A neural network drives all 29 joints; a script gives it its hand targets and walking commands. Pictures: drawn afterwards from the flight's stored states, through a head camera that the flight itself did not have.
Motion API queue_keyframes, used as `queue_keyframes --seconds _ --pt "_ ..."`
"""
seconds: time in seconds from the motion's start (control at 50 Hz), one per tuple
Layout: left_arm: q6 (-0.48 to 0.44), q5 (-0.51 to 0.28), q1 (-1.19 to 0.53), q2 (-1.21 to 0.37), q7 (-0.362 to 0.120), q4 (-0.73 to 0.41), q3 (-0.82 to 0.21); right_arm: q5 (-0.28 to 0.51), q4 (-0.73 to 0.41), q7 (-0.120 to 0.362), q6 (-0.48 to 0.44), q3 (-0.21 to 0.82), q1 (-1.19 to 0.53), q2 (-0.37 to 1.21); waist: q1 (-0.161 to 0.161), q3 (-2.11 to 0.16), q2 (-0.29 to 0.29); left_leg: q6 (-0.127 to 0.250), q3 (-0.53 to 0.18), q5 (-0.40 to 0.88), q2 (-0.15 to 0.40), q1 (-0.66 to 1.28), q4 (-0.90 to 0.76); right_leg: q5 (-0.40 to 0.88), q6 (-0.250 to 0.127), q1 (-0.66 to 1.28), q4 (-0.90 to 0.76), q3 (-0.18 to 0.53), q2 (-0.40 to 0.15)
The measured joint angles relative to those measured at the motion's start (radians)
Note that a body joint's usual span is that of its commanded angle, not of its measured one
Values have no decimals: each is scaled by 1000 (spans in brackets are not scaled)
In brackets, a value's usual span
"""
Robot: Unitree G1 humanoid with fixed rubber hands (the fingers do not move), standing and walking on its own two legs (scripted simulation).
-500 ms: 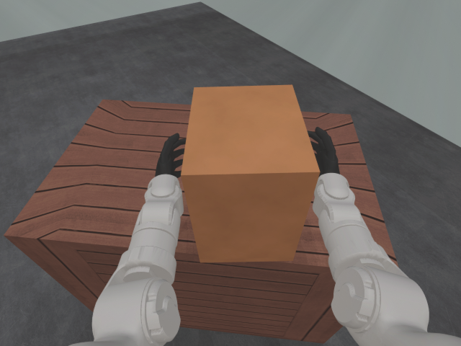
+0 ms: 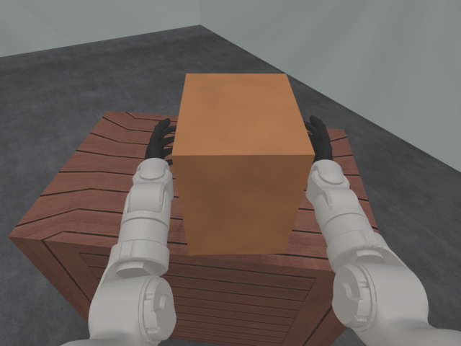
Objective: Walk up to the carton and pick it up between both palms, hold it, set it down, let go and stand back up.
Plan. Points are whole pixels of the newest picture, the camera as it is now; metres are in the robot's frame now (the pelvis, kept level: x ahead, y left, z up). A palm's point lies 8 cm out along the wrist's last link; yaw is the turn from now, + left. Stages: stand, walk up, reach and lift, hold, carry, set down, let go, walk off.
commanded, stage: reach and lift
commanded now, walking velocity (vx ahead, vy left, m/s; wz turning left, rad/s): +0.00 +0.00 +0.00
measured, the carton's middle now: (236, 166) +0.45 +0.00 +0.10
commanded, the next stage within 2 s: hold in 1.92 s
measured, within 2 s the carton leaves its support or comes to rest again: neither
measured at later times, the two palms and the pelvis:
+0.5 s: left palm (154, 139) +0.40 +0.14 +0.20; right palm (330, 146) +0.39 -0.15 +0.19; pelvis +0.00 +0.00 +0.00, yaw -1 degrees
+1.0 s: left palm (146, 122) +0.39 +0.15 +0.23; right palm (334, 133) +0.38 -0.14 +0.23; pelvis +0.00 +0.01 +0.00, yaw -1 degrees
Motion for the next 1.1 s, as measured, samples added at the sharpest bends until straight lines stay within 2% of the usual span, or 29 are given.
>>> queue_keyframes --seconds 0.24,0.48,0.62,0.8,0.98,1.1 --pt "128 -26 -29 23 18 -67 -50 98 -39 -19 86 73 -17 -28 -23 -5 -9 7 -4 -5 -7 24 6 -3 6 25 2 5 -4" --pt "222 3 -27 27 -27 -179 -23 197 -113 -65 167 180 -20 -41 -44 20 -10 7 3 -20 -3 85 8 -11 8 81 3 23 2" --pt "290 -1 -13 43 -43 -255 -42 263 -188 -105 219 250 9 -47 -54 27 -14 7 -8 -23 -6 91 16 -12 10 95 2 19 3" --pt "358 -5 -23 56 -42 -298 -67 292 -241 -114 281 247 9 -51 -69 13 -12 10 -22 -25 -13 79 28 -14 12 90 7 15 -1" --pt "391 8 -75 60 -49 -272 -49 305 -232 -121 335 255 -41 -73 -60 -2 -10 12 -10 -28 -10 85 23 -14 13 87 8 36 4" --pt "415 3 -46 62 -57 -331 -48 345 -266 -142 355 292 -35 -77 -76 0 -3 9 -17 -40 -7 97 37 -17 13 109 2 35 10"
